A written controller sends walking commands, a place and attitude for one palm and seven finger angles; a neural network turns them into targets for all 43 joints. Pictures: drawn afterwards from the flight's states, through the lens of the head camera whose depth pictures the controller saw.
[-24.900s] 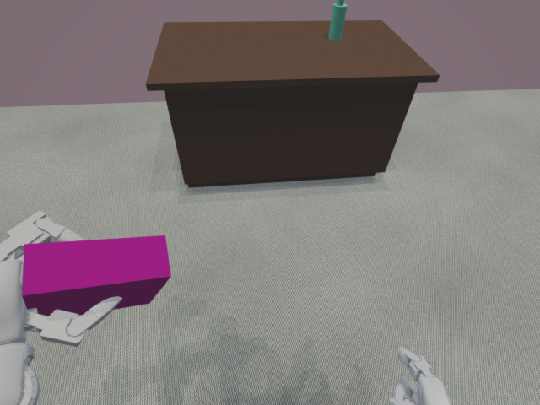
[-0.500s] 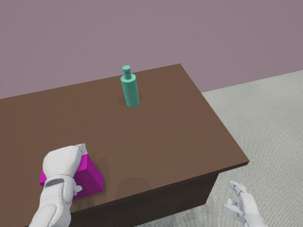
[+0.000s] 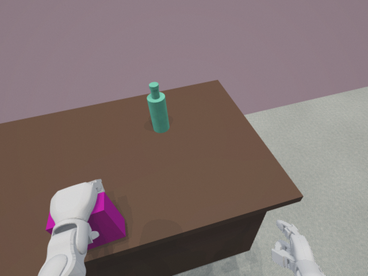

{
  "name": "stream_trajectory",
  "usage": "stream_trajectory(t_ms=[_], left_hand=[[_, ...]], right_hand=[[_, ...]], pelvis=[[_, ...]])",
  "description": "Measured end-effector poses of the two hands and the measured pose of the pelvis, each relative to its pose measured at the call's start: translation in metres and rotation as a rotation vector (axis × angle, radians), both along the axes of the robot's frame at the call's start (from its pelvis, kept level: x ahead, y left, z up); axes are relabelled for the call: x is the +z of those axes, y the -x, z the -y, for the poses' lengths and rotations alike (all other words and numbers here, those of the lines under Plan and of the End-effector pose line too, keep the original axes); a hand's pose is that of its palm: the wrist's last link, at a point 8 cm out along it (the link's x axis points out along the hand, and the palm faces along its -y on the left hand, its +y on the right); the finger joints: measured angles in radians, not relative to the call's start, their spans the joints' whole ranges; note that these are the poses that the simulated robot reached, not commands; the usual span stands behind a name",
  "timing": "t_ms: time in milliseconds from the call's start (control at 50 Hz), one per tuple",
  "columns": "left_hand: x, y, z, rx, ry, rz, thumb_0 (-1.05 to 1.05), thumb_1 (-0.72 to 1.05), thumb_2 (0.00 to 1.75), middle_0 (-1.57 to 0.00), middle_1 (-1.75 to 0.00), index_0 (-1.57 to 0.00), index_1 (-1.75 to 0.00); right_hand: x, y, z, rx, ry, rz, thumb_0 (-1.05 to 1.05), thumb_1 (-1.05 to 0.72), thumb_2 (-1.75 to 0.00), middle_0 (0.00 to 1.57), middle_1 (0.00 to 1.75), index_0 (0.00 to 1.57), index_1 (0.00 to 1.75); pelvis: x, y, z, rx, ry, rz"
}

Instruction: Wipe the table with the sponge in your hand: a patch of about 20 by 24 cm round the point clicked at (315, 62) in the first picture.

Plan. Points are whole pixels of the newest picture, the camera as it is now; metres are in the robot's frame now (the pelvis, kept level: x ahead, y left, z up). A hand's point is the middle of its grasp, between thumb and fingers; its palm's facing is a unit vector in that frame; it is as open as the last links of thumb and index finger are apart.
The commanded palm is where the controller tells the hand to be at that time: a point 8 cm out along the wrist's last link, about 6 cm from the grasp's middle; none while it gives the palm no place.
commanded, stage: move the sponge above the wiping area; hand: left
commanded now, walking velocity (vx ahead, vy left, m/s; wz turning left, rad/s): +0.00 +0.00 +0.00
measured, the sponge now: (94, 228) +0.21 +0.27 -0.04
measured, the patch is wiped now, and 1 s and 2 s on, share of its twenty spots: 0.00 0.00 0.15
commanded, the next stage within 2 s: lower the sponge onto the table in 0.10 s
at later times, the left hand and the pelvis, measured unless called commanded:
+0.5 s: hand (90, 211) +0.22 +0.26 +0.02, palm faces -0.03 -0.13 -0.99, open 9.2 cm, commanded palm +0.19 +0.26 +0.08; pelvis +0.00 +0.00 +0.00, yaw +0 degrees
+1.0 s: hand (92, 217) +0.22 +0.26 +0.00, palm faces -0.07 -0.13 -0.99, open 9.2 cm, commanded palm +0.19 +0.26 +0.06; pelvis +0.00 +0.00 +0.00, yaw +0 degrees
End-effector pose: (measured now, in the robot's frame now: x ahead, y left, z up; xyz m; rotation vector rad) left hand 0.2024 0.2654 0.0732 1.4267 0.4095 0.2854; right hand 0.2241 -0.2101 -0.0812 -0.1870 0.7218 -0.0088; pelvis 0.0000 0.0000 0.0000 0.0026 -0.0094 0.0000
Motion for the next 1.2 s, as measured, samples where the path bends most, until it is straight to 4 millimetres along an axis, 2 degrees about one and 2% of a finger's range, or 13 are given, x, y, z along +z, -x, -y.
stream_trajectory(t_ms=[180,440,880,1200], left_hand=[[0.003,0.005,0.003,-0.029,-0.001,0.026,0.0,-0.44,1.07,-0.82,-1.41,-0.82,-1.41],[0.006,-0.002,0.008,-0.021,0.001,0.031,0.0,-0.44,1.07,-0.82,-1.41,-0.82,-1.41],[-0.012,0.002,0.007,-0.017,-0.004,-0.007,0.0,-0.44,1.07,-0.82,-1.41,-0.82,-1.41],[-0.025,0.004,0.01,-0.015,-0.007,-0.02,0.0,-0.44,1.07,-0.82,-1.41,-0.82,-1.41]], right_hand=[[0.003,-0.003,-0.006,0.013,0.003,0.017,0.02,-0.9,-0.9,0.2,0.3,0.2,0.3],[0.003,-0.002,-0.014,0.025,-0.022,0.013,0.02,-0.9,-0.9,0.2,0.3,0.2,0.3],[-0.002,0.009,0.009,-0.023,0.01,-0.012,0.02,-0.9,-0.9,0.2,0.3,0.2,0.3],[-0.005,0.015,0.011,-0.039,0.007,-0.021,0.02,-0.9,-0.9,0.2,0.3,0.2,0.3]], pelvis=[[0.0,0.002,-0.002,0.001,0.003,0.007],[0.0,0.004,-0.002,0.002,-0.001,0.012],[-0.001,0.004,0.004,-0.002,0.0,-0.003],[-0.003,0.007,0.003,-0.004,-0.001,-0.015]])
